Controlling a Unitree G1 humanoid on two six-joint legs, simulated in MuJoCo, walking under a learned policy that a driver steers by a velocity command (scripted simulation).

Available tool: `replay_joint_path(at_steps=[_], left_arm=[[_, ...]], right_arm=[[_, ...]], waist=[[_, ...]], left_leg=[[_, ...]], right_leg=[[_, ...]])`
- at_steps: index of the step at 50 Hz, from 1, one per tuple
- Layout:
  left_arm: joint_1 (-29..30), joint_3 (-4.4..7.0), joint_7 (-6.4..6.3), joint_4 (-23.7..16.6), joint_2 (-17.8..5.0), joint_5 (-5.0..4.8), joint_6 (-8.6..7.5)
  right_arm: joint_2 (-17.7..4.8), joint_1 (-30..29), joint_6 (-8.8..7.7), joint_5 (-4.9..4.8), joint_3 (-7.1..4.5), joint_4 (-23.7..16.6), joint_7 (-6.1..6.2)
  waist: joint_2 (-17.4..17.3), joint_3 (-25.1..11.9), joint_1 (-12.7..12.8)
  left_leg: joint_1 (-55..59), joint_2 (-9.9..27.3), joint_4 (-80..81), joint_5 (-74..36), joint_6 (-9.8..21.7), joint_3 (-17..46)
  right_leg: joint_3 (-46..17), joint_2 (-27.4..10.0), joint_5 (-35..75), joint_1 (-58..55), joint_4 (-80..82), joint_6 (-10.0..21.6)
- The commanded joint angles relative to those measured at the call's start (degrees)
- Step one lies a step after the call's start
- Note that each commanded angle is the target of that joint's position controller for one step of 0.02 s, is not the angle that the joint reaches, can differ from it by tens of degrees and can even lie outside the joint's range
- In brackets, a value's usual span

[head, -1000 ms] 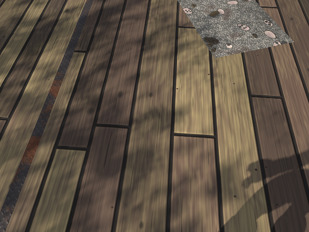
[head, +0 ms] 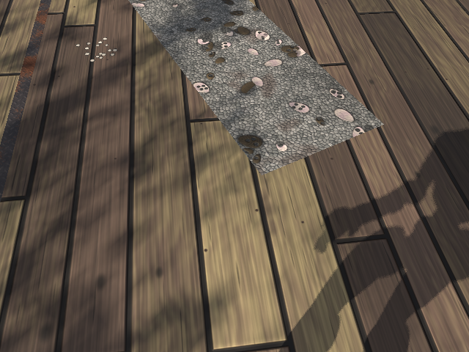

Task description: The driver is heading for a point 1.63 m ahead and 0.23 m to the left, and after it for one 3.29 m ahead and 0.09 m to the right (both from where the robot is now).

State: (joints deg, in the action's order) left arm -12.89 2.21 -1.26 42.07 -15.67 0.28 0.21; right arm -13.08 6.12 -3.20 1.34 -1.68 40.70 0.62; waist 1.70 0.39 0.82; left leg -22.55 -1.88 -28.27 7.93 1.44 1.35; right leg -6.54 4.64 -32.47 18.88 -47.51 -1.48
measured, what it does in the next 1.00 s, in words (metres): walks ahead: right foot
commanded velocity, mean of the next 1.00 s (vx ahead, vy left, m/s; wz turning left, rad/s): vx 0.24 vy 0.00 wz -0.03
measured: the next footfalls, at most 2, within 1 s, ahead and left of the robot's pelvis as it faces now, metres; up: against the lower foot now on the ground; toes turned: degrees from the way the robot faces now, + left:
right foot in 0.18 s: +0.04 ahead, -0.15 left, +0.00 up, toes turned +2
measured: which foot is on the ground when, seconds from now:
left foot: down 0.00-1.00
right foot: up 0.00-0.16, down 0.18-0.56, up 0.58-1.00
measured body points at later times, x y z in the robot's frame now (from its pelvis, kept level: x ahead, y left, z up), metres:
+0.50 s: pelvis +0.05 -0.01 +0.00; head +0.04 -0.01 +0.45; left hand +0.09 +0.24 -0.14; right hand +0.16 -0.28 -0.12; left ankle +0.07 +0.09 -0.72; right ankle +0.00 -0.15 -0.73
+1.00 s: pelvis +0.25 -0.04 -0.01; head +0.28 -0.04 +0.44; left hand +0.50 +0.18 -0.08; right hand +0.19 -0.31 -0.14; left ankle +0.08 +0.09 -0.73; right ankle +0.40 -0.15 -0.72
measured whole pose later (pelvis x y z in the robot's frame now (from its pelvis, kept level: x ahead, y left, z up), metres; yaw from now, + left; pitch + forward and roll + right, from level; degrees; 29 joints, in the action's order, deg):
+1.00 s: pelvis +0.25 -0.04 -0.01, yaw +0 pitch +2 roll +1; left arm -0.6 1.9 2.3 39.3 -13.9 -1.2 -5.0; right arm -15.4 25.7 -3.5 -1.2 -2.9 54.5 0.2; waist 1.1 1.2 -5.7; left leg 6.8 0.0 -14.2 22.8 -0.5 -0.3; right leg 1.0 -1.8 -2.2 30.8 -30.2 3.1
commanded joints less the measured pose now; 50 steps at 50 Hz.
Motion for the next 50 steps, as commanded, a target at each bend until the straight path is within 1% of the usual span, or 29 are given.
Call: replay_joint_path(at_steps=[1,2,4,7,8,9,10,11,12,14,16,18,19,21,22,24,26,27,28,29,30,31,33,35,40,45,48,49,50], left_arm=[[-3.5,2.42,-0.47,-2.1,-6.9,-0.09,2.11],[-4.6,1.99,-0.44,-1.4,-5.1,-0.25,2.47],[-4.6,1.29,-0.32,-0.4,-2.5,-0.13,2.11],[-5.3,1.49,-0.04,1.0,-2.2,0.01,1.48],[-4.5,1.53,-0.01,0.7,-2.7,0.58,1.39],[-3.6,1.74,-0.13,-0.2,-4.5,1.37,1.3],[-2.6,2.4,-0.34,-0.4,-7.6,1.11,1.3],[-3.0,2.37,-0.09,0.6,-6.2,0.9,0.98],[-2.3,1.78,0.04,0.6,-4.3,1.09,0.41],[-1.3,1.41,0.06,0.8,-3.6,1.22,-0.77],[-2.4,1.3,0.0,1.3,-3.5,0.86,-1.64],[-5.4,1.61,-0.21,2.4,-4.4,0.28,-1.56],[-6.2,2.06,-0.35,2.4,-5.8,0.03,-1.38],[-8.5,2.69,-0.55,2.2,-8.3,-0.4,-1.69],[-8.5,3.01,-0.7,2.5,-9.2,-0.87,-2.12],[-7.6,2.79,-0.74,2.7,-8.2,-1.31,-3.0],[-4.2,2.49,-0.2,2.2,-7.2,-1.95,-2.96],[-2.8,2.3,-0.07,1.8,-6.3,-1.76,-2.99],[-0.8,1.53,-0.09,0.4,-3.6,-1.45,-3.39],[-0.8,1.24,-0.51,-2.0,-1.9,-1.67,-4.34],[-0.2,1.97,-0.49,-2.4,-4.7,-2.32,-5.23],[-1.1,2.27,0.05,-1.8,-5.4,-2.9,-5.75],[0.1,2.23,0.68,-1.0,-4.2,-2.12,-6.09],[1.0,2.39,1.45,-1.0,-3.4,-1.41,-5.8],[9.4,1.08,2.22,-3.8,-0.4,-1.09,-5.42],[15.5,0.92,3.18,-6.2,-2.0,-1.83,-5.6],[15.1,1.5,3.67,-6.8,-4.2,-1.68,-5.93],[12.3,2.08,3.59,-6.2,-5.4,-1.54,-5.97],[5.8,3.12,3.28,-4.3,-7.0,-1.36,-5.86]], right_arm=[[-8.6,0.0,0.71,-0.49,-1.9,-2.8,-0.11],[-8.6,-2.5,1.17,-0.3,-1.88,-3.0,-0.28],[-7.8,-2.8,1.96,-0.2,-1.86,-2.4,-0.39],[-6.9,-1.1,2.36,-0.84,-1.48,-1.1,-0.18],[-6.1,0.6,2.2,-0.95,-1.17,-0.4,-0.18],[-5.6,1.6,1.86,-0.67,-0.91,0.2,-0.31],[-6.1,2.9,1.51,-0.16,-1.13,0.2,-0.58],[-5.8,1.1,1.36,0.02,-1.15,0.2,-0.54],[-5.7,0.0,1.31,-0.16,-1.2,0.3,-0.37],[-5.1,0.9,1.57,-0.57,-1.27,1.3,0.17],[-5.1,2.0,1.67,-0.62,-1.48,2.3,0.39],[-4.9,2.9,1.89,-0.98,-1.61,3.6,0.49],[-5.2,2.7,1.82,-1.42,-1.83,3.8,0.49],[-5.0,0.5,0.6,-2.52,-2.03,3.0,0.04],[-4.9,-0.6,-0.33,-2.86,-2.05,2.6,-0.27],[-4.7,0.0,-2.06,-3.15,-2.07,2.6,-1.1],[-4.6,6.0,-2.92,-3.09,-2.41,5.6,-1.82],[-6.0,11.0,-2.89,-2.68,-3.19,8.0,-1.9],[-9.9,16.9,-2.89,-2.45,-4.4,9.3,-1.67],[-16.3,23.0,-2.84,-2.44,-5.95,10.5,-2.11],[-12.7,22.1,-3.16,-1.7,-4.56,9.9,-2.18],[-10.0,18.5,-3.36,-1.63,-3.63,9.0,-1.93],[-8.6,14.6,-3.19,-1.7,-2.95,7.7,-1.79],[-6.8,14.8,-2.59,-1.41,-2.1,8.0,-1.63],[-10.2,16.7,-1.68,-1.72,-2.53,9.1,-0.35],[-11.3,18.8,-1.45,-2.62,-2.81,10.6,-0.22],[-12.0,17.9,-1.01,-2.79,-3.29,11.1,-0.16],[-12.7,17.1,-0.8,-2.68,-3.5,10.9,-0.14],[-12.6,16.3,-0.46,-2.51,-3.46,10.8,-0.12]], waist=[[-7.6,-7.0,0.2],[-8.4,-5.3,1.5],[-10.7,-4.9,0.9],[-10.5,-6.3,1.2],[-9.6,-6.0,0.8],[-7.4,-5.0,0.2],[-2.5,-2.7,-2.1],[0.7,-1.2,-1.3],[1.4,0.0,-1.2],[3.1,0.7,-1.9],[2.2,0.2,-1.8],[2.5,0.1,-0.9],[4.3,1.8,-0.2],[8.5,6.0,1.5],[9.4,8.3,1.8],[9.2,9.1,0.7],[7.1,6.2,-3.0],[5.7,3.6,-4.9],[-2.5,1.5,-6.9],[-18.7,-1.2,-7.9],[-16.0,-0.4,-7.3],[-11.3,2.3,-5.1],[-5.9,3.3,-3.7],[-6.7,2.7,-3.2],[-5.7,3.7,-4.7],[-6.9,5.9,-5.6],[-6.9,5.3,-3.5],[-7.5,3.2,-1.5],[-7.2,-1.1,2.2]], left_leg=[[11.6,18.1,9.0,-13.7,11.9,20.0],[7.2,15.0,10.1,-9.5,10.1,16.0],[4.7,11.2,10.2,-6.5,8.9,11.1],[5.1,10.0,8.3,2.4,7.9,9.7],[4.0,9.2,8.1,7.3,5.7,9.7],[1.9,8.3,7.1,12.7,3.1,9.2],[1.0,5.2,6.3,15.6,0.9,6.2],[4.9,3.1,4.2,13.2,-0.8,3.0],[7.7,2.9,2.1,9.8,-1.3,2.5],[9.8,3.1,0.1,4.8,-0.7,2.3],[10.4,3.2,-0.5,1.3,-0.2,2.5],[8.8,1.0,-2.6,11.2,-0.2,0.2],[5.3,-0.6,-5.3,17.0,-0.3,-1.6],[-3.4,-1.4,-12.5,16.9,0.1,-4.4],[-5.8,0.4,-15.1,15.2,1.1,-3.0],[-7.3,2.7,-13.3,16.1,3.3,-1.7],[6.7,1.2,-1.7,10.7,4.3,-3.7],[15.6,0.8,-0.8,5.9,3.9,-2.6],[22.6,7.7,5.3,10.0,6.4,9.1],[30.9,19.2,14.4,15.1,14.3,32.3],[31.4,23.5,17.2,15.9,17.2,40.7],[29.9,22.6,15.9,15.0,15.6,34.9],[27.3,18.6,17.3,11.4,12.2,24.5],[24.7,15.2,19.0,2.7,10.3,16.9],[20.8,13.0,20.9,-7.6,10.2,7.5],[19.0,15.0,21.0,-5.9,9.5,5.6],[23.4,17.0,17.5,-12.8,8.0,5.2],[24.2,16.6,13.5,-21.8,7.3,4.2],[23.5,14.5,5.2,-31.3,6.1,2.1]], right_leg=[[-0.6,-5.6,-0.7,6.2,-8.5,-3.2],[0.9,-5.7,1.1,3.0,-3.8,-3.3],[3.9,-5.0,6.6,-1.9,4.3,-3.1],[6.1,-4.1,19.0,-8.5,18.1,-1.4],[5.6,-4.5,21.3,-10.2,20.7,-0.4],[2.2,-7.7,23.0,-11.2,21.2,1.1],[0.3,-9.6,18.6,-7.5,20.6,3.2],[0.1,-8.8,8.7,-0.9,22.6,4.3],[-0.2,-8.6,5.6,2.4,24.7,4.0],[0.1,-8.3,8.1,3.9,25.5,2.7],[0.5,-8.0,11.8,2.6,24.4,2.2],[0.0,-7.7,1.5,1.8,25.7,3.6],[-2.5,-9.0,-4.7,1.6,27.3,5.4],[-13.5,-16.5,-13.4,-1.6,34.0,10.4],[-18.3,-20.1,-12.7,-2.0,35.6,12.8],[-18.6,-21.6,-4.1,-5.1,34.8,13.8],[-11.3,-17.3,3.8,-1.8,31.1,10.7],[-7.4,-14.4,9.2,1.5,26.7,8.8],[0.0,-8.7,15.7,7.1,13.2,5.3],[6.7,-1.8,9.2,18.3,-4.9,1.7],[1.2,-3.0,0.1,25.5,-16.0,2.1],[-0.3,-6.1,3.6,28.4,-20.4,3.6],[1.3,-9.8,13.2,29.1,-17.8,5.2],[3.1,-11.1,18.4,25.1,-13.2,4.7],[6.7,-9.6,27.9,21.3,4.6,1.2],[6.7,-8.2,34.0,15.5,14.1,1.8],[6.7,-7.5,30.6,12.8,16.7,4.5],[7.8,-6.1,29.2,8.1,17.2,5.6],[9.3,-4.3,28.6,-0.7,17.8,7.0]])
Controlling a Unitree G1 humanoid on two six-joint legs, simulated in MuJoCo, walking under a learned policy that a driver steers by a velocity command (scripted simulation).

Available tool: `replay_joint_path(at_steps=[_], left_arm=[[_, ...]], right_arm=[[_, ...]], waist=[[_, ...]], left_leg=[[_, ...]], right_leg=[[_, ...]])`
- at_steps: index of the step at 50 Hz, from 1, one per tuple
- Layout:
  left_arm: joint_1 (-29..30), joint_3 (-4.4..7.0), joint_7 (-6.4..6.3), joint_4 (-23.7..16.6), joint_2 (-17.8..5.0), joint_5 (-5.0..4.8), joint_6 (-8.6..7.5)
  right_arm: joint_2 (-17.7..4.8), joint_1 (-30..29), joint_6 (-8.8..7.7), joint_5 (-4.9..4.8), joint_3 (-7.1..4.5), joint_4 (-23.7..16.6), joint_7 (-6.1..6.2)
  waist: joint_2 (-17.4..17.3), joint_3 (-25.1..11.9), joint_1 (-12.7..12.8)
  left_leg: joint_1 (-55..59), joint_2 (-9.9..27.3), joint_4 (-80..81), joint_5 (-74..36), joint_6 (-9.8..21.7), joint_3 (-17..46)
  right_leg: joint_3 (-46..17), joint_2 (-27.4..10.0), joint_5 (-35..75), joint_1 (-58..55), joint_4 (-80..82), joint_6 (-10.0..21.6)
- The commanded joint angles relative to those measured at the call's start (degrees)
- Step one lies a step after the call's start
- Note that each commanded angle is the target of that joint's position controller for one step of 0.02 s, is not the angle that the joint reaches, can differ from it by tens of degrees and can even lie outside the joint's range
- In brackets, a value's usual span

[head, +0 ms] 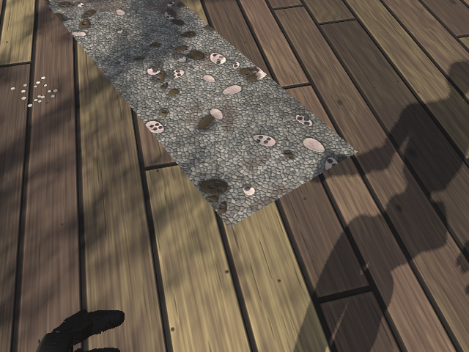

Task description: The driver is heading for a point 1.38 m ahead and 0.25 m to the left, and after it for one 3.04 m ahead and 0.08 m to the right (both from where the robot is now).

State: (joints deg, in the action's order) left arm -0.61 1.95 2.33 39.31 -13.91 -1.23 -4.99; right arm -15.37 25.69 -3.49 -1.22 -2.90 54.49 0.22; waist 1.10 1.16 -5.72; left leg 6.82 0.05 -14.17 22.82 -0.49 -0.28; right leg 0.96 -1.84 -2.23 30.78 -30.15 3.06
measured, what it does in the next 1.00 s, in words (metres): walks ahead, turning left: right foot, then left foot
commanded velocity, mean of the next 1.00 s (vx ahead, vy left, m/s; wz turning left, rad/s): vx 0.43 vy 0.00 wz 0.32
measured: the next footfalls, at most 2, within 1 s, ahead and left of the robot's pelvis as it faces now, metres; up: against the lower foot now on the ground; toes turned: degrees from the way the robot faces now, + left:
right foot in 0.02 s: +0.19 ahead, -0.12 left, +0.00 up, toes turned -2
left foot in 0.60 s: +0.46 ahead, +0.14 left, +0.00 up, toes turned +19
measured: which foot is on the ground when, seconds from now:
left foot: down 0.00-0.02, up 0.04-0.58, down 0.60-1.00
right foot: up 0.00-0.00, down 0.02-0.62, up 0.64-1.00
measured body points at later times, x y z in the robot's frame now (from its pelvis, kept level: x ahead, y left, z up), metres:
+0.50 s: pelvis +0.26 -0.02 +0.01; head +0.28 -0.01 +0.46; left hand +0.23 +0.25 -0.13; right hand +0.48 -0.22 -0.10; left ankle +0.42 +0.15 -0.69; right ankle +0.15 -0.12 -0.73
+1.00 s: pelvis +0.52 +0.08 +0.01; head +0.55 +0.10 +0.46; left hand +0.58 +0.37 -0.10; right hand +0.71 -0.14 -0.10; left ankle +0.43 +0.13 -0.73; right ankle +0.72 +0.01 -0.70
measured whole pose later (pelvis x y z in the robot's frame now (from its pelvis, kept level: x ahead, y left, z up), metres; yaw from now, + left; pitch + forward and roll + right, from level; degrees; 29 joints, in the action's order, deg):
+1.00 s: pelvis +0.52 +0.08 +0.01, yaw +22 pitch +2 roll +2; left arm -7.1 2.4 1.3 45.2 -15.6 0.0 -5.0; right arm -14.5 13.2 -2.7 0.7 -2.7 45.2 0.6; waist 3.5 2.0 -2.1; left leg -4.6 -6.4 -18.9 15.6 4.4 1.0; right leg -1.3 -3.5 4.0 33.8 -33.7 -0.7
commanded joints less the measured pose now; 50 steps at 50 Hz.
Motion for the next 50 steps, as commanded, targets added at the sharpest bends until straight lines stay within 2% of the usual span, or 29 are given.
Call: replay_joint_path(at_steps=[1,2,3,4,5,6,7,9,12,15,18,24,25,27,29,30,31,32,33,34,35,36,37,39,41,44,46,48,50], left_arm=[[-16.6,4.64,-0.89,1.4,-11.2,0.13,-0.44],[-24.5,5.8,-1.37,2.4,-16.7,1.66,-0.25],[-26.3,5.14,-0.87,3.1,-15.4,1.48,-0.19],[-22.9,3.85,-0.87,3.0,-11.0,1.06,-0.46],[-18.0,3.23,-0.93,2.6,-9.4,0.65,-0.63],[-14.0,2.72,-0.81,2.5,-7.8,1.01,-0.84],[-11.5,2.41,-0.64,2.5,-6.4,1.53,-1.3],[-9.9,2.39,-0.55,3.6,-5.1,1.94,-2.21],[-11.3,2.92,-1.06,5.7,-6.5,2.26,-2.85],[-13.1,3.08,-1.99,7.2,-7.3,2.41,-2.54],[-13.9,3.16,-2.71,7.9,-8.4,2.12,-2.09],[-19.8,3.7,-3.22,10.6,-10.0,1.08,0.52],[-19.6,3.83,-3.31,10.6,-10.5,0.88,1.03],[-18.2,4.23,-3.78,10.0,-12.3,0.64,1.83],[-16.6,4.55,-4.3,9.3,-13.8,0.46,2.66],[-15.3,4.31,-4.46,8.6,-13.7,0.2,2.53],[-19.2,2.38,-3.81,6.3,-7.2,2.13,1.33],[-19.3,0.98,-2.77,4.4,-4.7,1.37,-1.4],[-11.2,2.22,-1.95,2.6,-9.3,-0.92,-3.2],[-9.7,2.06,-1.72,2.0,-9.2,-1.69,-3.93],[-10.3,2.16,-2.14,3.1,-8.8,-0.6,-3.89],[-11.2,2.75,-2.45,3.9,-9.6,0.46,-3.16],[-12.5,2.96,-2.44,4.2,-9.7,0.89,-2.18],[-14.5,2.81,-2.7,4.4,-8.0,1.58,-0.76],[-12.5,2.32,-3.06,3.5,-6.5,1.89,-0.1],[-8.3,1.35,-2.49,3.1,-4.8,1.6,-0.31],[-5.9,1.28,-1.68,2.8,-5.3,1.04,-0.67],[-5.4,1.5,-1.02,2.7,-6.3,0.92,-0.75],[-5.4,2.12,-0.39,2.0,-8.1,1.26,-0.85]], right_arm=[[-9.0,-3.4,0.08,0.56,-1.67,-3.5,0.41],[-3.2,1.8,-0.4,1.22,0.11,-5.0,0.16],[-0.4,5.0,-1.6,0.3,1.15,-4.1,-0.16],[-7.2,-0.8,-2.2,-1.64,-0.8,-5.0,-0.37],[-8.8,-5.7,-2.42,-2.07,-1.27,-6.5,-0.26],[-8.1,-7.5,-2.26,-1.2,-1.36,-6.7,0.11],[-7.1,-6.6,-1.58,-0.64,-1.67,-6.2,0.31],[-4.6,-4.0,0.06,-0.8,-1.58,-5.0,0.29],[-3.9,-7.0,1.33,-0.66,-1.83,-6.3,0.58],[-3.9,-11.0,0.91,-0.21,-2.01,-7.7,0.16],[-3.1,-16.1,0.46,0.08,-1.57,-9.4,-0.94],[-1.4,-26.4,0.27,-0.05,-0.37,-15.5,-3.35],[-1.6,-26.8,0.25,-0.13,-0.42,-16.4,-3.78],[-3.2,-24.7,0.46,-0.26,-1.21,-17.4,-4.24],[-7.3,-14.2,0.77,-0.56,-3.38,-15.9,-3.96],[-11.0,-4.4,0.98,-0.49,-5.4,-13.6,-2.97],[-17.3,0.1,1.47,-0.39,-6.98,-12.5,-1.63],[-17.3,-1.0,0.58,-0.04,-6.26,-14.4,-1.84],[-12.6,-1.0,0.06,0.57,-4.91,-14.1,-2.05],[-10.0,-4.3,-0.34,0.46,-4.17,-14.0,-2.03],[-7.8,-8.8,-0.51,0.28,-3.44,-14.8,-2.04],[-5.8,-12.7,-0.61,0.86,-2.68,-16.0,-1.84],[-5.5,-14.2,-0.63,1.43,-2.42,-16.7,-1.65],[-7.0,-14.1,-0.95,1.37,-2.66,-16.1,-1.24],[-8.2,-13.2,-0.9,1.4,-2.84,-15.2,-0.48],[-7.2,-12.3,-0.06,1.17,-2.24,-14.0,0.4],[-7.3,-10.7,0.17,1.56,-1.97,-12.7,0.65],[-7.3,-11.2,0.23,2.14,-1.78,-11.6,0.66],[-7.8,-12.7,0.51,1.99,-1.96,-11.0,0.79]], waist=[[-5.4,-8.5,13.1],[6.6,-18.2,12.7],[15.7,-24.3,11.8],[9.6,-14.9,12.2],[6.5,-7.5,10.7],[3.3,-4.4,8.7],[4.1,-2.5,6.5],[4.9,-2.1,4.6],[2.8,0.6,4.4],[1.8,1.9,5.3],[0.9,3.2,7.0],[-0.1,6.0,10.7],[0.2,5.7,10.3],[2.8,2.3,7.8],[4.8,-4.5,1.5],[2.7,-9.2,-3.9],[-10.5,-14.8,-1.3],[-12.2,-23.1,1.0],[-6.3,-18.6,-2.2],[-3.9,-11.5,-0.1],[0.2,-7.1,3.0],[-0.7,-4.3,5.0],[-1.7,-3.7,6.5],[-1.9,-3.5,7.9],[-3.4,-3.1,7.6],[-5.5,-4.5,5.2],[-5.8,-5.3,3.3],[-6.0,-4.7,3.3],[-6.2,-3.8,4.1]], left_leg=[[-12.1,9.7,-21.5,-45.7,6.1,1.6],[-32.2,2.9,-44.8,-24.2,2.9,-0.7],[-43.0,-3.4,-56.8,10.3,2.2,6.5],[-48.8,-0.1,-62.1,7.7,3.1,9.3],[-49.8,2.8,-60.9,1.8,4.0,7.4],[-47.1,5.3,-58.0,-3.2,3.9,6.6],[-43.8,7.1,-55.2,-6.6,3.7,7.1],[-39.4,8.2,-53.8,-9.6,3.1,7.1],[-44.1,7.9,-50.3,-15.1,2.3,8.6],[-48.1,6.9,-41.9,-23.4,1.6,9.2],[-47.5,6.3,-32.8,-29.5,1.6,5.5],[-52.6,5.5,-23.3,-24.0,3.6,-0.4],[-51.5,4.7,-22.4,-21.4,4.2,-1.8],[-44.0,1.0,-22.2,-15.7,6.2,-5.7],[-28.9,-3.4,-21.3,-12.2,9.2,-7.5],[-12.8,-3.9,-16.2,-15.8,11.8,-4.3],[8.9,10.3,-16.5,-14.8,19.0,19.7],[18.5,20.0,-6.1,-7.3,27.7,48.9],[16.2,18.2,-2.9,-8.0,23.7,42.8],[7.7,16.5,-2.7,-12.1,21.0,33.3],[-1.5,13.9,-2.3,-18.0,18.8,26.2],[-8.6,12.1,-1.5,-27.7,17.6,21.0],[-13.2,10.9,-0.8,-35.4,17.1,18.2],[-18.3,9.6,-0.6,-49.2,16.9,12.6],[-20.5,7.4,-0.7,-55.7,15.7,7.8],[-19.1,4.5,-1.3,-51.3,12.2,2.6],[-16.4,6.0,-1.5,-46.7,11.5,2.8],[-13.8,8.3,-2.7,-44.3,11.4,3.6],[-10.6,10.4,-6.4,-45.2,11.0,4.4]], right_leg=[[0.4,0.9,-1.9,-27.1,-0.6,4.4],[-21.2,-14.4,-9.5,-49.5,0.3,11.0],[-43.9,-21.9,-23.1,-54.3,12.3,14.8],[-39.3,-20.1,-28.8,-47.0,14.9,11.4],[-30.4,-18.6,-25.0,-38.1,16.0,9.3],[-23.8,-16.2,-18.6,-30.5,17.6,8.1],[-17.9,-13.9,-13.6,-25.3,19.4,7.1],[-11.2,-11.8,-8.1,-20.5,22.3,6.9],[-4.6,-11.7,-1.4,-19.8,24.2,7.4],[-0.1,-11.4,2.2,-22.9,24.8,7.1],[4.6,-10.9,4.3,-24.9,25.5,5.9],[8.9,-14.5,13.9,-38.0,20.7,5.5],[9.8,-14.9,18.9,-39.2,18.7,5.2],[11.5,-14.7,38.8,-40.1,11.8,4.0],[12.5,-13.7,51.0,-37.4,-4.0,2.6],[13.2,-11.2,42.6,-28.6,-18.0,0.3],[12.2,-4.1,-0.7,-4.9,-39.1,-3.0],[-1.4,5.4,-32.5,9.6,-51.8,-3.8],[-7.2,1.7,-28.4,15.7,-52.5,-2.3],[-6.3,-1.1,-22.8,16.0,-47.8,-1.1],[-5.5,-3.8,-19.0,12.5,-42.4,-1.3],[-5.0,-5.4,-16.9,8.4,-38.9,-2.1],[-4.8,-6.0,-16.1,4.5,-37.8,-3.0],[-3.1,-5.3,-14.5,1.3,-33.9,-5.1],[-1.6,-4.0,-9.1,1.1,-26.6,-6.3],[-0.2,-2.3,4.4,-2.2,-11.7,-6.0],[-0.5,-1.5,11.4,-4.1,-6.2,-5.2],[-1.6,-1.4,10.4,-4.1,-3.8,-3.9],[-1.9,-0.7,4.0,-2.6,-2.8,-2.0]])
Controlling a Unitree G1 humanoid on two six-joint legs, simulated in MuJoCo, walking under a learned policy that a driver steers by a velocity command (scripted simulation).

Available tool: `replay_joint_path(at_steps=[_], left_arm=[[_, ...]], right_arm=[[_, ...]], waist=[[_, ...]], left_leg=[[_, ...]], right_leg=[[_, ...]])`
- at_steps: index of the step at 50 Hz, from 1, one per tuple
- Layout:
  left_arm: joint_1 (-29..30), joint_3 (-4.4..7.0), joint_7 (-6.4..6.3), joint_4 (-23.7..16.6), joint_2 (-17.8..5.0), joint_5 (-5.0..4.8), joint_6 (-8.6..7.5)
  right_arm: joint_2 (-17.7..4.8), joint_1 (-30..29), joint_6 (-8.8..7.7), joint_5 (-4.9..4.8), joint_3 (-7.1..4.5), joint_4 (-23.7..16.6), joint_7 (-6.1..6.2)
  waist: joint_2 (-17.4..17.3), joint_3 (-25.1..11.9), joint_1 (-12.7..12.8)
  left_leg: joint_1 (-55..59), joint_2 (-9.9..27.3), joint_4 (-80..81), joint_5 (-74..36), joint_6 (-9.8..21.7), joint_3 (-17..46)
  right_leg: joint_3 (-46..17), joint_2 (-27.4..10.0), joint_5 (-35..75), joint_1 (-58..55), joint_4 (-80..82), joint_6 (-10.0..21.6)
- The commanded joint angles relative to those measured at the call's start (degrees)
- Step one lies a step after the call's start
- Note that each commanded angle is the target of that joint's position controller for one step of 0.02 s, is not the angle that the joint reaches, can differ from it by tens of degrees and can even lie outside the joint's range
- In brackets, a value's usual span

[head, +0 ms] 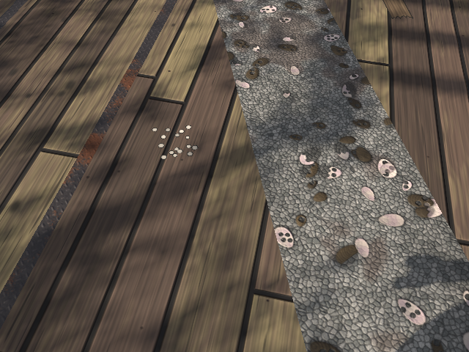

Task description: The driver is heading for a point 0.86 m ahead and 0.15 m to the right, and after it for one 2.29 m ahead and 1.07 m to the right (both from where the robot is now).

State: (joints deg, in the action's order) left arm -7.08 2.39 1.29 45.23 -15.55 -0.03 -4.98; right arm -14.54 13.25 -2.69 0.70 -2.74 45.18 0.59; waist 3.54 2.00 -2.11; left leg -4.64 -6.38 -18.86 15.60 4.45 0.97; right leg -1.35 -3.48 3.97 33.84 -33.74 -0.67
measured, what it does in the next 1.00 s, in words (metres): walks ahead, turning right: right foot, then left foot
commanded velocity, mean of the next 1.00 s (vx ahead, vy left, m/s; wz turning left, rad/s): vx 0.37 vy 0.00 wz -0.26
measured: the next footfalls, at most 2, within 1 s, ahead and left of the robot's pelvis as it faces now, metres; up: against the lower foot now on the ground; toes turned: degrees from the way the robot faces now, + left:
right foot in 0.06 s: +0.20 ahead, -0.11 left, +0.00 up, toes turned -1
left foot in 0.46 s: +0.23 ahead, +0.11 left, +0.00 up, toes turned -18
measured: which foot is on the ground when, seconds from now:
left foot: down 0.00-0.06, up 0.08-0.44, down 0.46-0.90, up 0.92-1.00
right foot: up 0.00-0.04, down 0.06-0.46, up 0.48-0.86, down 0.88-1.00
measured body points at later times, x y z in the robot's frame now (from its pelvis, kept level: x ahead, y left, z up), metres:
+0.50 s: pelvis +0.15 +0.00 +0.00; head +0.16 +0.02 +0.45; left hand +0.35 +0.24 -0.11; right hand +0.20 -0.30 -0.09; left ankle +0.19 +0.12 -0.74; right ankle +0.15 -0.11 -0.72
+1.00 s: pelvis +0.35 -0.11 -0.01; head +0.37 -0.13 +0.44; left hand +0.60 +0.07 -0.09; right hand +0.26 -0.38 -0.14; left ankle +0.29 +0.07 -0.65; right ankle +0.35 -0.22 -0.74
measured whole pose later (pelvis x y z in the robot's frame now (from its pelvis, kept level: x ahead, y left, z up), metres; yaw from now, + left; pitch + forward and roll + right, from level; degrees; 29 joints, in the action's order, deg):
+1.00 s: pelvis +0.35 -0.11 -0.01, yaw -18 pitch +2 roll +0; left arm -8.3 2.4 1.5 37.7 -14.3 0.1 -4.1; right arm -16.4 22.8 -4.1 -1.9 -2.7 49.2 0.1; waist -1.2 1.1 -2.7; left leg -23.3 3.6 -66.1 22.5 0.2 2.5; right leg 3.4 0.5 -11.6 19.6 -28.8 2.1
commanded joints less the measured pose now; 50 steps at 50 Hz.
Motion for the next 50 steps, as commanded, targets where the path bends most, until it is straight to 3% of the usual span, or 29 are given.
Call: replay_joint_path(at_steps=[1,2,3,4,5,6,7,8,9,12,18,21,22,23,24,25,26,27,30,35,39,41,43,44,45,46,47,49,50], left_arm=[[0.2,2.12,0.96,-4.1,-7.6,0.27,-0.89],[-3.2,2.65,1.16,-3.4,-8.4,0.56,-0.95],[-6.9,3.64,1.04,-2.8,-10.9,0.8,-1.01],[-9.2,4.46,0.74,-3.5,-14.8,1.28,-0.83],[-10.8,4.07,0.48,-3.9,-14.5,2.08,-0.15],[-10.8,3.29,0.34,-4.6,-10.9,0.64,0.54],[-8.6,3.28,0.04,-5.4,-9.8,-0.56,1.21],[-7.3,2.94,-0.3,-5.7,-8.7,-1.36,1.92],[-5.1,2.72,-0.75,-6.4,-8.6,-1.29,2.42],[-2.9,3.12,-2.0,-8.1,-9.3,0.28,3.1],[-4.8,4.26,-2.84,-9.4,-11.1,-1.15,3.99],[-3.9,3.89,-2.7,-10.2,-9.9,-1.37,4.9],[-3.3,3.45,-2.59,-10.7,-8.5,-1.27,4.97],[-2.2,2.25,-2.43,-11.5,-4.3,-1.06,4.71],[-2.2,1.42,-2.14,-13.6,-1.2,-1.41,3.73],[-2.1,2.02,-1.83,-14.0,-4.8,-1.22,2.59],[-3.6,2.59,-1.43,-12.5,-6.8,-1.08,2.15],[-4.8,2.78,-1.15,-11.1,-7.0,-0.77,2.0],[-1.5,2.34,-0.51,-11.5,-5.1,-0.4,1.27],[6.7,0.61,0.51,-14.4,-1.4,-0.84,0.76],[10.3,0.7,1.5,-15.6,-2.4,-1.59,0.3],[9.1,1.14,1.74,-15.8,-3.7,-1.75,0.06],[-1.0,3.0,1.09,-12.7,-6.9,-1.18,0.07],[-10.9,4.24,0.31,-10.7,-9.8,-0.64,0.22],[-18.7,5.53,-0.47,-9.7,-16.0,0.81,0.84],[-20.6,4.76,-0.45,-8.7,-13.3,0.62,1.13],[-17.2,3.54,-0.39,-8.2,-10.0,0.15,1.05],[-9.7,2.22,-0.17,-8.0,-5.8,0.01,0.72],[-7.2,1.9,0.03,-7.8,-4.4,0.4,0.14]], right_arm=[[-9.0,-1.1,0.1,-0.31,-2.33,-1.6,0.74],[-9.1,-2.4,0.59,-0.82,-2.38,-1.8,1.19],[-8.9,-1.1,0.9,-0.67,-2.37,-1.9,1.63],[-8.0,1.6,0.75,0.77,-2.02,-3.5,1.85],[-4.4,5.8,0.73,0.99,-0.79,-3.8,1.45],[-7.7,5.9,0.91,0.2,-1.14,-3.0,0.58],[-8.5,2.4,1.27,-1.26,-1.55,-3.9,0.2],[-8.4,-0.9,1.49,-1.29,-1.61,-4.6,0.12],[-8.7,-3.2,1.66,-0.83,-1.94,-5.6,0.27],[-6.7,-3.1,1.04,-0.22,-1.61,-5.7,0.52],[-6.4,-3.9,-1.15,-1.15,-1.48,-5.8,0.23],[-6.4,-0.7,-2.41,-1.63,-1.89,-4.9,-0.04],[-7.5,2.6,-2.64,-1.57,-2.44,-3.9,0.21],[-10.6,8.7,-2.79,-0.82,-3.19,-2.7,0.74],[-15.1,10.2,-2.4,0.95,-4.13,-2.3,0.5],[-14.7,7.5,-2.86,1.4,-4.31,-2.8,0.25],[-10.9,5.4,-3.14,0.18,-3.41,-3.4,0.4],[-9.2,4.8,-3.16,-0.56,-2.85,-3.4,0.38],[-8.5,6.3,-3.2,-0.33,-2.34,-2.3,0.19],[-9.5,9.6,-2.41,-1.17,-2.21,-0.3,0.07],[-11.7,12.7,-1.62,-1.99,-2.51,1.4,-0.41],[-12.4,12.8,-1.07,-2.39,-2.72,2.2,-0.4],[-12.2,12.2,-0.78,-2.66,-2.55,2.5,-0.2],[-10.6,11.1,-1.15,-1.99,-1.79,1.6,-0.19],[-4.4,13.7,-2.29,-0.91,0.2,-1.1,-0.34],[-5.6,14.4,-3.47,-2.06,-0.01,-0.3,-0.35],[-9.9,10.2,-3.66,-3.6,-1.5,-1.2,-0.52],[-8.8,5.4,-3.02,-2.84,-1.52,-1.8,-0.37],[-8.0,5.9,-2.15,-2.3,-1.79,-1.4,-0.21]], waist=[[-8.7,-4.5,1.4],[-8.1,-5.3,3.4],[-5.0,-7.7,4.5],[3.7,-12.7,3.1],[14.0,-18.4,2.1],[7.0,-22.4,3.3],[3.4,-17.3,3.6],[-1.0,-12.7,3.8],[-0.8,-8.4,2.9],[4.6,-6.2,1.4],[5.4,-8.2,2.5],[4.5,-6.8,-0.2],[3.2,-6.6,-1.8],[-3.2,-8.0,-3.7],[-15.9,-5.7,-2.3],[-16.2,-1.3,-0.7],[-13.1,0.3,0.1],[-11.3,0.4,0.6],[-9.9,1.2,-0.4],[-11.5,1.7,-3.2],[-12.1,2.7,-4.4],[-12.9,2.5,-2.6],[-11.0,-3.7,3.7],[-8.6,-10.8,8.7],[6.0,-20.8,9.8],[10.8,-25.7,10.0],[6.9,-15.8,9.3],[2.7,-6.0,5.7],[3.8,-3.6,3.7]], left_leg=[[2.0,17.1,-4.8,-39.0,5.4,3.3],[2.1,16.1,-9.9,-40.7,4.1,2.4],[0.8,12.6,-18.4,-38.5,1.5,0.5],[-8.2,6.0,-34.0,-21.1,-2.3,-2.6],[-25.3,-2.2,-51.2,20.9,-5.8,-0.8],[-27.7,1.1,-56.1,22.1,-5.3,6.3],[-32.8,3.3,-57.6,17.4,-5.0,6.1],[-34.6,5.5,-54.1,13.2,-4.7,5.3],[-33.7,7.1,-48.4,10.5,-4.5,4.8],[-23.6,6.0,-34.1,8.3,-5.4,1.6],[-15.9,4.2,-18.2,2.4,-6.3,1.2],[-7.0,4.3,-7.8,-2.4,-4.6,0.5],[-1.2,7.0,-4.9,-1.8,-3.5,1.7],[5.7,17.0,0.1,6.4,-0.5,11.5],[8.2,27.0,7.2,22.4,5.1,30.9],[4.1,30.2,9.0,28.6,8.7,37.8],[3.8,27.7,8.6,26.3,7.9,33.1],[4.3,24.7,8.3,20.9,6.2,27.5],[2.1,20.7,9.5,5.5,4.9,16.9],[-1.7,18.1,10.0,-7.3,4.8,7.1],[-0.6,20.0,8.1,-10.1,4.8,6.5],[1.5,21.7,5.9,-16.0,4.3,7.1],[0.0,18.9,-6.0,-34.9,2.1,3.4],[-8.8,16.4,-19.1,-31.1,0.0,1.3],[-31.3,8.7,-42.5,-6.4,-4.3,-2.8],[-37.1,6.2,-53.0,16.6,-4.4,5.5],[-41.8,9.3,-56.7,13.5,-4.0,6.3],[-39.8,13.2,-52.2,4.9,-3.6,3.9],[-36.6,14.6,-49.8,2.0,-3.7,4.4]], right_leg=[[0.8,1.7,-5.2,-5.8,1.8,2.6],[1.8,2.9,-4.3,-9.2,5.0,3.6],[0.0,2.2,9.0,-15.7,7.2,5.4],[-11.8,-5.7,31.4,-27.2,5.5,10.6],[-30.4,-17.0,38.9,-40.7,8.3,21.9],[-33.3,-15.8,18.7,-41.1,10.6,21.6],[-30.8,-13.5,-5.4,-37.2,13.1,19.6],[-29.2,-11.2,-25.5,-31.2,16.9,17.3],[-28.6,-10.1,-34.0,-24.3,19.8,15.5],[-22.5,-4.5,-31.9,-14.3,23.1,13.3],[-23.6,-3.7,-34.6,-13.2,20.9,13.4],[-24.0,-1.4,-38.5,-8.9,17.8,11.1],[-22.6,0.5,-39.4,-4.5,14.2,9.0],[-16.4,4.3,-39.2,2.4,1.2,5.4],[-6.5,10.9,-35.5,14.1,-12.7,4.1],[-8.8,5.9,-32.0,18.5,-21.5,4.0],[-9.5,5.0,-27.6,19.6,-24.4,3.7],[-8.7,4.5,-24.3,19.0,-25.3,3.0],[-5.5,2.9,-15.3,16.1,-24.3,1.5],[1.2,1.2,-7.5,6.3,-8.9,-0.3],[3.4,2.6,-9.5,-0.5,-0.1,1.0],[3.6,3.3,-11.5,-4.2,3.2,3.0],[4.7,5.6,-10.1,-21.2,7.6,6.1],[-0.7,0.1,-9.1,-37.5,5.6,8.6],[-24.2,-16.7,-14.0,-59.8,6.7,15.7],[-39.2,-21.6,-20.4,-58.1,14.4,19.1],[-30.8,-19.4,-22.6,-50.8,15.5,16.6],[-17.4,-13.7,-19.2,-36.0,19.4,13.4],[-12.9,-11.8,-15.4,-30.5,21.6,12.5]])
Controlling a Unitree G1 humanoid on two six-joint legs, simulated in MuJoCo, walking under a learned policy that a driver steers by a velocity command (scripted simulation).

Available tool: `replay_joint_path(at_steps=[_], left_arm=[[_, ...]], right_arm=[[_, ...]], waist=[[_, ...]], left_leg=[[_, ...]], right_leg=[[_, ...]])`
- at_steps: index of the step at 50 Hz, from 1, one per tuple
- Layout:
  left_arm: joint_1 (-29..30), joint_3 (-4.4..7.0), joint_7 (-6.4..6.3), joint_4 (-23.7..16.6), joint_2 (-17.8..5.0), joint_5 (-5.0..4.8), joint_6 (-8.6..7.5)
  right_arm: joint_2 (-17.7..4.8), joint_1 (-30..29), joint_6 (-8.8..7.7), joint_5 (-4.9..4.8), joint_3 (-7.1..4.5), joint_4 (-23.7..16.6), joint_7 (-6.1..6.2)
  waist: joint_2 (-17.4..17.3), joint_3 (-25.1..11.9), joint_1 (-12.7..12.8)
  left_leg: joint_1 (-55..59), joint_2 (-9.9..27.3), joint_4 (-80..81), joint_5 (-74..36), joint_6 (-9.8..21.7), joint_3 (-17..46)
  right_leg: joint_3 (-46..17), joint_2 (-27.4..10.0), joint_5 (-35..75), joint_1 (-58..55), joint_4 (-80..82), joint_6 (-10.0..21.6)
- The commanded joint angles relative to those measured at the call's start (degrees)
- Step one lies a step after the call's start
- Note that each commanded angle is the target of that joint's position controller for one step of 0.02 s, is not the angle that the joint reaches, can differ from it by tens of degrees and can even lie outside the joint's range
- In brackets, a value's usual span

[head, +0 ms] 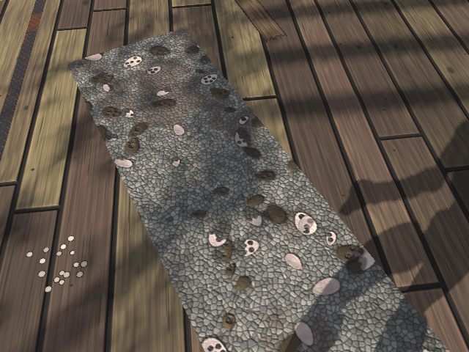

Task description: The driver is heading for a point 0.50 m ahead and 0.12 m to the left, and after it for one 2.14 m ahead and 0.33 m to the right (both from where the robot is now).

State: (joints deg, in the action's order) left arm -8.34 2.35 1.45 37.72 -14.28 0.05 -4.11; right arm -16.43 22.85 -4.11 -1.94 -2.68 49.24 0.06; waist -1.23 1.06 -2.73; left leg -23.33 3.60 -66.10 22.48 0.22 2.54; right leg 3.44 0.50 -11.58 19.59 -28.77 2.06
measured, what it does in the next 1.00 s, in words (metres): walks ahead: left foot, then right foot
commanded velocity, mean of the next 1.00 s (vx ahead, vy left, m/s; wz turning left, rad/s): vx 0.35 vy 0.00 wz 0.16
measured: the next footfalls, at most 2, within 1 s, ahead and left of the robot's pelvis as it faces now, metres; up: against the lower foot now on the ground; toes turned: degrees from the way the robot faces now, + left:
left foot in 0.38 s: +0.36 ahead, +0.17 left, +0.00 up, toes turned +15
right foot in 0.86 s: +0.62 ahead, +0.04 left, +0.00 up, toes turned +13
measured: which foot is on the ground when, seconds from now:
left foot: up 0.00-0.36, down 0.38-0.88, up 0.90-1.00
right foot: down 0.00-0.40, up 0.42-0.84, down 0.86-1.00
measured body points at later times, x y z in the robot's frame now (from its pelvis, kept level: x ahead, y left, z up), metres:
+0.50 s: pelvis +0.27 +0.08 -0.01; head +0.31 +0.10 +0.44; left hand +0.29 +0.37 -0.13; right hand +0.49 -0.15 -0.10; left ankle +0.32 +0.16 -0.73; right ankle +0.18 -0.11 -0.63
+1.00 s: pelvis +0.47 +0.09 -0.01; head +0.52 +0.09 +0.44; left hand +0.56 +0.40 -0.10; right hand +0.68 -0.14 -0.12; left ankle +0.36 +0.20 -0.65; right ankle +0.58 +0.03 -0.73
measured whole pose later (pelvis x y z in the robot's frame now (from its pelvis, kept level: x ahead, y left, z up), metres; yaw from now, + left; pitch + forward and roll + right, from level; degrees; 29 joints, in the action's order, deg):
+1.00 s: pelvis +0.47 +0.09 -0.01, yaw +10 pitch +3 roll +1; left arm -10.7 3.4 0.9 40.0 -16.6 -0.1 -1.9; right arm -16.8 7.4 0.3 0.4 -2.7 41.7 1.4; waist -0.8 2.9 1.4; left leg -25.5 -4.2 -68.0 29.0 -1.4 2.6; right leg -1.5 3.7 -5.8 25.8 -29.2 3.8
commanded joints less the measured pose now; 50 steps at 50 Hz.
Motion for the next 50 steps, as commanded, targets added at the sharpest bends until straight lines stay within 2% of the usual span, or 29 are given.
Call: replay_joint_path(at_steps=[1,2,4,8,11,15,17,18,19,20,21,22,23,24,25,27,30,33,35,38,41,43,44,45,46,47,48,49,50], left_arm=[[-4.2,2.02,0.0,0.2,-5.1,0.53,-1.22],[-3.6,2.24,0.05,0.8,-5.2,0.55,-1.82],[-3.5,2.7,-0.16,2.1,-5.8,0.79,-2.55],[-4.1,3.26,-1.0,4.1,-7.7,0.63,-2.63],[-6.9,3.85,-1.59,5.8,-9.7,-0.09,-2.15],[-9.0,4.64,-1.91,7.6,-11.8,-1.21,-0.32],[-8.6,5.08,-2.33,7.5,-13.6,-1.35,0.69],[-8.1,5.11,-2.56,7.4,-14.1,-1.4,1.29],[-7.9,4.58,-2.87,7.1,-13.2,-1.39,1.48],[-10.3,2.9,-2.83,5.7,-8.7,0.69,0.9],[-13.3,0.95,-1.88,2.8,-3.7,0.6,-1.06],[-6.4,2.23,-0.98,2.3,-9.9,-1.5,-3.05],[-2.4,2.26,-0.65,0.8,-10.4,-2.84,-3.91],[-1.9,1.98,-1.11,1.0,-9.3,-1.86,-4.17],[-2.0,2.43,-1.53,1.6,-9.8,-0.37,-3.84],[-5.7,2.61,-1.4,3.2,-9.5,-0.02,-2.12],[-6.6,1.9,-1.76,4.4,-6.8,0.4,-0.42],[-2.6,0.97,-1.45,4.1,-5.1,0.02,-0.39],[0.1,0.82,-0.8,3.7,-5.1,-0.37,-0.67],[1.4,1.4,0.13,2.7,-6.8,-0.65,-0.66],[1.2,2.3,1.23,1.1,-8.6,0.0,-0.52],[-6.4,3.54,1.42,2.5,-10.5,0.33,-0.64],[-10.4,4.68,0.8,2.3,-14.7,0.57,-0.59],[-10.5,4.99,0.2,1.3,-18.0,1.22,-0.18],[-11.0,3.95,-0.12,0.5,-13.5,0.97,0.31],[-7.5,3.69,-0.42,-1.0,-12.0,0.4,0.77],[-5.0,3.34,-0.85,-1.6,-10.5,-0.39,1.55],[-3.3,2.94,-1.28,-2.2,-9.7,-0.87,2.32],[-2.3,2.91,-1.62,-2.4,-9.7,-0.69,2.9]], right_arm=[[-4.5,-2.3,0.2,0.27,-1.62,-4.8,0.28],[-2.9,-1.8,0.9,0.23,-1.38,-4.7,0.26],[-2.5,-3.2,1.56,0.45,-1.48,-5.4,0.39],[-1.7,-10.0,1.02,0.83,-0.99,-7.9,-0.75],[-1.0,-16.6,0.95,0.85,-0.34,-10.5,-2.06],[-2.6,-20.9,1.19,0.81,-0.78,-14.2,-3.34],[-4.7,-18.2,1.56,0.86,-1.89,-14.8,-3.54],[-6.6,-12.1,1.75,0.74,-3.08,-13.7,-3.4],[-10.0,-2.7,2.0,0.57,-5.02,-11.4,-2.67],[-15.7,3.9,2.66,0.31,-6.59,-10.3,-1.31],[-18.5,0.5,1.87,0.19,-6.35,-12.4,-1.6],[-13.2,1.3,1.3,0.66,-4.97,-13.0,-2.04],[-10.9,-0.5,0.75,1.04,-4.32,-12.7,-1.99],[-9.7,-4.2,0.45,1.03,-3.86,-13.1,-1.97],[-7.7,-7.6,0.39,1.27,-3.28,-13.8,-1.71],[-6.0,-11.3,0.23,2.52,-2.51,-15.1,-1.19],[-6.9,-10.6,-0.38,2.64,-2.36,-12.9,-0.53],[-6.4,-10.7,0.01,2.71,-1.91,-11.3,0.21],[-6.7,-9.2,0.21,3.08,-1.81,-9.8,0.48],[-7.2,-10.1,0.74,3.24,-1.97,-8.3,0.6],[-7.9,-11.4,2.29,2.07,-2.51,-7.7,1.47],[-7.6,-12.4,3.37,1.32,-2.57,-8.2,2.46],[-7.1,-11.3,3.2,2.56,-2.3,-9.6,2.79],[-2.7,-6.0,2.87,4.19,-1.03,-10.9,2.16],[-5.0,-6.2,2.65,3.27,-0.94,-10.0,1.22],[-6.6,-9.8,2.96,1.65,-1.4,-10.7,0.91],[-6.5,-12.4,3.51,1.76,-1.46,-11.0,1.17],[-6.7,-14.2,4.2,2.26,-1.69,-11.3,1.6],[-6.4,-14.6,4.79,2.29,-1.85,-11.8,1.84]], waist=[[8.9,-1.7,2.7],[8.1,-1.0,1.8],[5.9,0.5,1.1],[4.4,2.3,2.5],[2.9,4.3,5.2],[3.0,4.7,5.6],[5.3,0.8,3.3],[5.6,-2.9,-0.3],[4.3,-7.9,-5.2],[-6.8,-13.5,-5.6],[-15.9,-21.6,0.0],[-6.4,-21.5,-4.4],[-4.2,-13.4,-3.8],[1.7,-8.0,-0.8],[1.6,-5.8,1.3],[-0.5,-4.5,4.0],[-0.7,-4.0,4.6],[-2.4,-3.6,2.8],[-2.3,-4.0,0.8],[-2.7,-3.0,0.4],[-3.2,-2.2,1.3],[-1.4,-5.4,5.1],[5.8,-10.4,5.9],[17.9,-15.5,1.9],[13.4,-22.4,4.4],[9.2,-17.8,4.8],[3.8,-13.7,4.5],[1.8,-9.9,4.0],[3.5,-7.8,2.7]], left_leg=[[-15.1,4.8,-1.9,-6.8,0.3,3.0],[-14.3,4.7,-1.5,-8.1,0.0,2.9],[-16.1,4.5,1.0,-11.6,-0.7,3.9],[-15.3,3.5,16.5,-24.7,-0.2,2.1],[-14.8,2.9,24.5,-27.7,1.0,-0.8],[-16.2,1.2,29.6,-20.5,3.8,-3.7],[-9.1,-2.8,29.5,-14.1,6.0,-7.6],[-0.9,-5.5,30.3,-12.5,7.4,-9.1],[13.9,-7.6,33.3,-15.1,9.6,-8.3],[31.1,3.6,33.7,-18.1,13.8,9.4],[46.0,15.5,44.9,-4.3,25.8,43.7],[45.5,15.1,49.6,-0.6,22.6,43.1],[38.8,13.2,49.6,-3.3,20.0,34.7],[29.4,10.7,49.6,-10.0,18.0,28.1],[22.7,8.6,50.2,-15.9,16.9,23.1],[15.3,7.5,51.3,-33.9,16.5,16.5],[10.6,5.7,51.5,-51.7,15.2,6.3],[10.2,2.3,51.8,-50.0,11.8,-1.0],[12.4,3.2,52.0,-46.5,10.9,-1.8],[17.5,6.3,50.0,-44.5,10.9,-1.4],[22.6,8.6,42.7,-48.1,10.1,-0.4],[21.3,5.4,30.4,-51.1,6.8,-2.6],[14.4,0.0,16.4,-38.1,2.9,-5.7],[-5.6,-11.2,-3.2,10.4,-1.9,-5.1],[-9.8,-10.2,-10.1,15.8,-2.0,4.2],[-12.9,-7.7,-12.4,12.2,-1.9,5.2],[-14.1,-5.8,-10.2,8.5,-2.0,4.4],[-13.5,-4.3,-6.1,6.0,-2.3,4.0],[-10.4,-3.6,-0.7,4.3,-2.5,3.7]], right_leg=[[-14.5,-14.9,2.8,-12.6,18.6,9.5],[-12.0,-15.0,6.8,-10.7,19.9,9.7],[-7.4,-15.0,13.4,-9.8,21.1,10.0],[0.9,-13.2,16.8,-10.7,22.1,8.3],[3.3,-14.9,16.4,-14.1,22.6,7.7],[5.7,-17.3,25.4,-23.6,17.3,5.9],[7.4,-16.9,44.6,-25.9,8.7,4.5],[8.6,-15.8,51.3,-24.8,-0.6,3.5],[9.8,-13.4,48.5,-18.2,-13.8,1.5],[10.0,-9.3,17.8,-2.0,-33.5,-1.3],[-1.0,3.1,-22.4,19.1,-51.7,-4.0],[-9.9,-0.2,-19.8,25.1,-53.3,-2.5],[-8.9,-2.4,-15.2,27.3,-50.4,-1.1],[-8.6,-5.1,-10.9,24.9,-44.8,-1.0],[-8.6,-6.8,-8.5,20.9,-39.9,-1.3],[-7.3,-8.1,-6.4,14.9,-37.4,-2.8],[-4.9,-7.2,-0.7,12.3,-30.4,-5.2],[-3.6,-6.1,12.0,9.5,-17.1,-4.8],[-3.6,-5.0,19.6,7.5,-10.9,-4.2],[-4.7,-4.1,16.8,9.0,-7.2,-2.8],[-3.6,-2.7,6.3,12.0,-5.2,-0.7],[-2.5,-0.2,12.9,2.3,1.6,1.9],[-13.1,-6.7,36.4,-8.5,2.0,5.8],[-33.7,-20.1,54.5,-25.0,1.8,17.9],[-39.5,-21.0,42.3,-28.4,4.9,20.4],[-34.6,-18.7,31.6,-24.5,5.8,18.2],[-30.8,-16.2,22.3,-19.4,7.3,15.3],[-28.6,-14.7,15.9,-13.2,9.1,13.6],[-27.0,-12.3,10.5,-8.1,10.7,12.2]])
